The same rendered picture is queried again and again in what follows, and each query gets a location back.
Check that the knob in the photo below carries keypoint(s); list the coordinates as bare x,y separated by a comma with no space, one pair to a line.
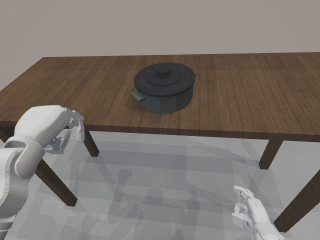
163,71

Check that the pot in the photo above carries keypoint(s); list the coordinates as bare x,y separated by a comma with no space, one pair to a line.
164,105

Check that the robot right forearm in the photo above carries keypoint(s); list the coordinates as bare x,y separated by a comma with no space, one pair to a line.
266,231

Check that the robot right hand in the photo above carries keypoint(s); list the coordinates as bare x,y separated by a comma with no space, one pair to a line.
247,216

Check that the robot left forearm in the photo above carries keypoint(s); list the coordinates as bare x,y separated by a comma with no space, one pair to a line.
19,158

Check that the robot left hand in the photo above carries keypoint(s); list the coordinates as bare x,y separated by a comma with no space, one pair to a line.
44,124

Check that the lid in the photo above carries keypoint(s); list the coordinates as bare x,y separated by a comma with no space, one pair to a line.
179,81

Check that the table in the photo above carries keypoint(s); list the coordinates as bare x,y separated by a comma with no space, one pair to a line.
263,96

